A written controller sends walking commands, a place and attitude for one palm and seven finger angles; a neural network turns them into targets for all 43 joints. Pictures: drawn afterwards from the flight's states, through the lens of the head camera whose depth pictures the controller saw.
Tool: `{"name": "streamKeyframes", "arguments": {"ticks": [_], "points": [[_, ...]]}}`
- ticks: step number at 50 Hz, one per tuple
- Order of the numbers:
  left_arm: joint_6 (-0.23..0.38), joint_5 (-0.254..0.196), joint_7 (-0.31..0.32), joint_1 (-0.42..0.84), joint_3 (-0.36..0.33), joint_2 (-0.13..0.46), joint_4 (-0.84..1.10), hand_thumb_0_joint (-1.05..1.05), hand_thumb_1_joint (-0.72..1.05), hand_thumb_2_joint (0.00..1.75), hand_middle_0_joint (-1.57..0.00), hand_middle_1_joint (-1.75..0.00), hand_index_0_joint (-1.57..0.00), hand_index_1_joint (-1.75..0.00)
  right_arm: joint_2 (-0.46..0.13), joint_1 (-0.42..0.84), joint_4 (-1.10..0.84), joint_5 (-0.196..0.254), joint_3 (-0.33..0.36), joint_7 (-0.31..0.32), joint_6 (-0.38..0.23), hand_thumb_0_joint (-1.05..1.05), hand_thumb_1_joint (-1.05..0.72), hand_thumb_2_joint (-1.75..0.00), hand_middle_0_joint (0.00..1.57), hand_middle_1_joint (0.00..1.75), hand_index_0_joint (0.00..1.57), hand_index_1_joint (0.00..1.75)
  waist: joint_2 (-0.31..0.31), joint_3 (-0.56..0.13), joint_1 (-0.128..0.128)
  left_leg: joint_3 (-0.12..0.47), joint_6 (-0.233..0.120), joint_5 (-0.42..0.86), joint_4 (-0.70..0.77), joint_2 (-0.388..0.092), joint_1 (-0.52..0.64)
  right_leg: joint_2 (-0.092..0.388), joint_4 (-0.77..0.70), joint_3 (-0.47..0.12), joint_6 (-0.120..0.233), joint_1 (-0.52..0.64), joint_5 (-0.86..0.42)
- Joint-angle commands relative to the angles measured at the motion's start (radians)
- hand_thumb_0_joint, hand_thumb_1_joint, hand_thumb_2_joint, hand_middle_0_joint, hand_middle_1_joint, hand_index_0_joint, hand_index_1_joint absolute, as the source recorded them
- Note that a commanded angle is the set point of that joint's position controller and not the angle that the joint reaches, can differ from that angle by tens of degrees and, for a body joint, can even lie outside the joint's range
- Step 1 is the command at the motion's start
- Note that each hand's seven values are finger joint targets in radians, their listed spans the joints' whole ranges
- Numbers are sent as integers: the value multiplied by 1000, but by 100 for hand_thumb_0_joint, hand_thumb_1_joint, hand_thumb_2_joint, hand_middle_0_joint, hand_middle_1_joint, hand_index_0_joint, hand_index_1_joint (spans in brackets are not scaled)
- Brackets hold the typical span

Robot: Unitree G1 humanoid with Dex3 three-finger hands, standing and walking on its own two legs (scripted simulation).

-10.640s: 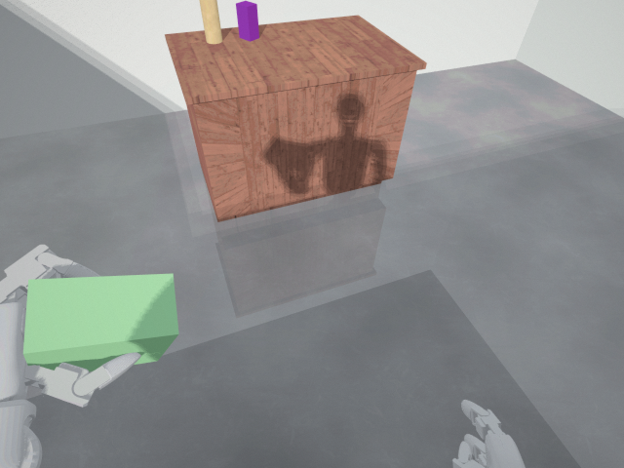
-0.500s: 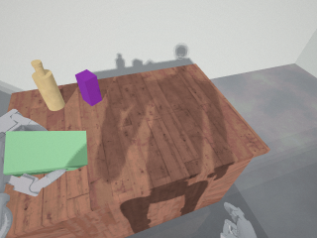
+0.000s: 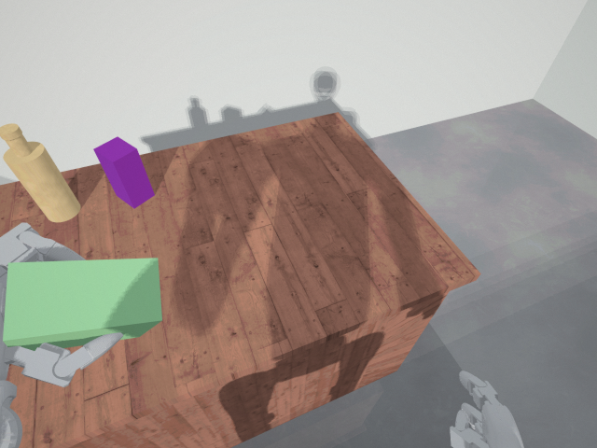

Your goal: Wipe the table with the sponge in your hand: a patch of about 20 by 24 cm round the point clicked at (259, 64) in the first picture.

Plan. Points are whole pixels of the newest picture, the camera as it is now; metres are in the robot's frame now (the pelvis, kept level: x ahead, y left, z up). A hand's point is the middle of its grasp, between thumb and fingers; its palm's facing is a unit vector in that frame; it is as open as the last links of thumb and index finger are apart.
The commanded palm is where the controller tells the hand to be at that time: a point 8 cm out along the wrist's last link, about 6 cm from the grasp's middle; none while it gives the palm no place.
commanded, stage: come to a stop and stand still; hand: left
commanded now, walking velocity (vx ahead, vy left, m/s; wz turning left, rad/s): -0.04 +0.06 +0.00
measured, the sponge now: (107, 304) +0.23 +0.21 +0.15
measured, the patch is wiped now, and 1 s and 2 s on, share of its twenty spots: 0.00 0.00 0.00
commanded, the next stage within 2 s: look again from close up in 0.80 s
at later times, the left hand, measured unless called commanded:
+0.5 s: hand (40, 344) +0.19 +0.26 +0.13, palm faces +0.28 -0.87 -0.40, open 9.9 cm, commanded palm +0.13 +0.31 +0.18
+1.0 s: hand out of the picture +0.18 +0.28 +0.15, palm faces +0.41 -0.86 -0.31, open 9.9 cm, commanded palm +0.11 +0.31 +0.18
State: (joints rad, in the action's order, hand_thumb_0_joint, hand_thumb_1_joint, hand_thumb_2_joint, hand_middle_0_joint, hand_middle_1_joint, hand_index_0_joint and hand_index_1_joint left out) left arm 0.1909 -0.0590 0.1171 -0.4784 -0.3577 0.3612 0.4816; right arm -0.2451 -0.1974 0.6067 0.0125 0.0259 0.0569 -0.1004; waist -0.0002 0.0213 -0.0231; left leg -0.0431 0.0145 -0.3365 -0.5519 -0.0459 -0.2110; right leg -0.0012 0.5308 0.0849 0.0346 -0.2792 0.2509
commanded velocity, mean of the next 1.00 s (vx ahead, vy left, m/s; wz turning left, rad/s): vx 0.00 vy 0.00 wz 0.00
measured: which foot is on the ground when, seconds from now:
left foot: down 0.00-1.00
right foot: down 0.00-1.00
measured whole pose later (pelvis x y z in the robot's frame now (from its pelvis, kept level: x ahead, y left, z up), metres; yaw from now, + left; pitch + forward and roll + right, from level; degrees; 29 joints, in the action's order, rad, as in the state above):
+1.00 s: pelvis -0.04 +0.02 +0.00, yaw +2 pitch +0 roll +0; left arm 0.24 -0.08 0.11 -0.36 -0.34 0.38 0.37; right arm -0.18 -0.18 0.59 0.02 -0.03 -0.02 -0.21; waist 0.06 0.05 0.03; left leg -0.04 -0.02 -0.25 -0.51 0.01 -0.26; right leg 0.05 0.49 0.09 0.00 -0.31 0.17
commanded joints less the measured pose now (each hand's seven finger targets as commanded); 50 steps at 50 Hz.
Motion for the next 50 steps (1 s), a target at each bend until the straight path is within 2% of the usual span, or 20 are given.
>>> {"name": "streamKeyframes", "arguments": {"ticks": [1, 7, 8, 9, 10, 12, 13, 14, 16, 18, 19, 22, 23, 24, 28, 29, 33, 35, 42, 50], "points": [[59, -8, 27, 14, -132, 181, 228, 0, 10, 130, -120, -160, -120, -160, -80, 103, -165, 2, 25, 3, -48, 0, -90, -90, 20, 30, 20, 30, 23, -186, 23, 46, -35, 346, 53, -2, 7, 150, -90, -166, 20, 185, -470], [54, -13, 33, -2, -129, 180, 265, 0, 10, 130, -120, -160, -120, -160, -81, 105, -175, 6, 23, 7, -46, 0, -90, -90, 20, 30, 20, 30, -22, -197, 29, 73, -28, 416, 104, -34, 19, 107, -80, -118, -5, 212, -447], [208, 5, 17, 996, -458, 944, 546, 0, 10, 130, -120, -160, -120, -160, -109, -50, -211, 85, -81, 64, -63, 0, -90, -90, 20, 30, 20, 30, -279, -152, 2, 89, -71, 310, 135, -53, -74, 63, 59, -61, -78, 77, -12], [142, 36, 6, 589, -352, 411, 88, 0, 10, 130, -120, -160, -120, -160, -24, 14, -173, 30, -4, 36, -99, 0, -90, -90, 20, 30, 20, 30, -87, -65, 39, 113, -43, 239, 126, -87, -53, 84, -36, -72, -20, -56, 122], [111, 22, 8, 443, -302, 379, 13, 0, 10, 130, -120, -160, -120, -160, -78, 44, -120, -3, -9, -3, -98, 0, -90, -90, 20, 30, 20, 30, -10, -38, 38, 52, -24, 182, 153, -38, -33, 48, -99, -103, 5, -5, 8], [120, 6, -7, 381, -243, 369, -34, 0, 10, 130, -120, -160, -120, -160, -130, 24, -148, -13, 5, -27, -121, 0, -90, -90, 20, 30, 20, 30, 37, -71, 53, 31, -34, 78, 73, 5, -66, 117, -166, -200, 29, -2, -44], [115, -10, -21, 320, -196, 302, -72, 0, 10, 130, -120, -160, -120, -160, -132, 59, -132, -8, 3, -44, -125, 0, -90, -90, 20, 30, 20, 30, -9, -113, 50, 35, -36, 62, 76, 4, -2, 119, -158, -221, 39, -31, -19], [123, -15, -30, 219, -116, 223, -44, 0, 10, 130, -120, -160, -120, -160, -122, 3, -146, -1, 3, -56, -127, 0, -90, -90, 20, 30, 20, 30, 0, -96, 57, 38, -41, 77, 78, 2, -22, 126, -161, -192, 35, -13, -32], [127, -26, -29, 99, -49, 164, 26, 0, 10, 130, -120, -160, -120, -160, -121, 0, -157, 10, 6, -81, -142, 0, -90, -90, 20, 30, 20, 30, 1, -110, 72, 43, -48, 124, 85, 6, -8, 129, -158, -174, 26, -3, -64], [127, -30, -17, 70, -43, 169, 69, 0, 10, 130, -120, -160, -120, -160, -120, 33, -155, 20, 3, -94, -150, 0, -90, -90, 20, 30, 20, 30, -43, -128, 70, 69, -51, 157, 128, -8, 21, 101, -124, -144, 11, 7, -96], [130, -18, -7, 72, -57, 182, 86, 0, 10, 130, -120, -160, -120, -160, -123, 3, -155, 13, 14, -91, -149, 0, -90, -90, 20, 30, 20, 30, -2, -123, 65, 78, -41, 171, 148, -20, -19, 94, -108, -102, -3, 44, -130], [146, -6, 20, 125, -177, 293, 136, 0, 10, 130, -120, -160, -120, -160, -125, 26, -147, -1, 15, -81, -147, 0, -90, -90, 20, 30, 20, 30, 97, -130, 60, 90, -28, 146, 146, -3, -78, 97, -117, -97, -14, 97, -139], [151, 0, 31, 179, -251, 385, 188, 0, 10, 130, -120, -160, -120, -160, -137, 45, -147, 1, 15, -73, -140, 0, -90, -90, 20, 30, 20, 30, 41, -160, 55, 102, -32, 135, 158, -7, -71, 90, -89, -106, -14, 118, -149], [151, -1, 29, 169, -219, 335, 174, 0, 10, 130, -120, -160, -120, -160, -114, 31, -139, -4, 12, -65, -134, 0, -90, -90, 20, 30, 20, 30, 10, -158, 53, 104, -27, 132, 180, -13, -103, 96, -69, -76, -17, 150, -166], [149, -2, 40, 205, -210, 363, 269, 0, 10, 130, -120, -160, -120, -160, -132, 38, -147, -4, 13, -62, -150, 0, -90, -90, 20, 30, 20, 30, -199, -164, 63, 118, -21, 123, 195, -22, -143, 83, -3, -51, -21, 191, -208], [151, -3, 37, 184, -174, 321, 268, 0, 10, 130, -120, -160, -120, -160, -118, 22, -141, -6, 10, -62, -159, 0, -90, -90, 20, 30, 20, 30, -212, -156, 68, 116, -19, 148, 182, -21, -147, 90, -11, -36, -19, 184, -210], [161, -10, 33, 157, -105, 253, 272, 0, 10, 130, -120, -160, -120, -160, -132, 14, -124, -1, 14, -79, -193, 0, -90, -90, 20, 30, 20, 30, -179, -172, 62, 132, -10, 228, 155, -22, -69, 88, 0, -44, -11, 118, -210], [161, -9, 31, 159, -86, 214, 215, 0, 10, 130, -120, -160, -120, -160, -130, -6, -111, -1, 22, -79, -189, 0, -90, -90, 20, 30, 20, 30, -98, -147, 60, 139, 0, 253, 158, -39, -65, 91, -7, -39, -16, 85, -189], [138, -21, 17, 219, -88, 195, 44, 0, 10, 130, -120, -160, -120, -160, -117, 29, -133, 15, 28, -65, -150, 0, -90, -90, 20, 30, 20, 30, 12, -75, 55, 132, -3, 81, 208, -40, -112, 96, -68, -75, -24, 59, -118], [128, -41, 12, 191, -99, 221, 212, 0, 10, 130, -120, -160, -120, -160, -90, 74, -153, 16, 13, -65, -161, 0, -90, -90, 20, 30, 20, 30, -89, -144, 47, 127, -21, 127, 156, -7, -72, 120, -121, -124, -9, 105, -158]]}}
